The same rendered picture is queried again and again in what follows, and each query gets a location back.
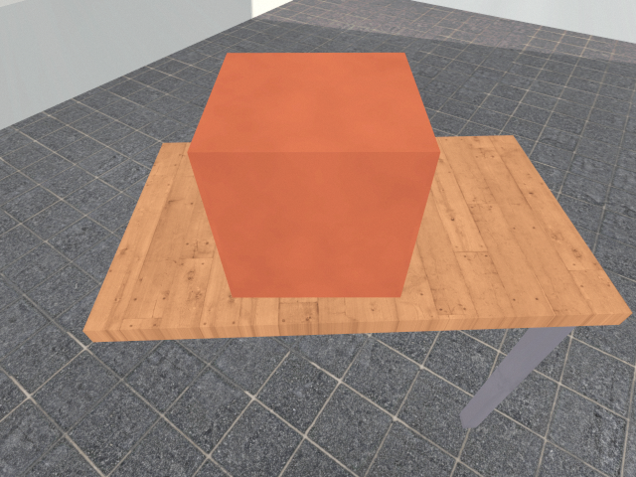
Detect carton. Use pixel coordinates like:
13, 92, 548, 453
187, 53, 440, 298

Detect table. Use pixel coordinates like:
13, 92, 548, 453
83, 135, 632, 428

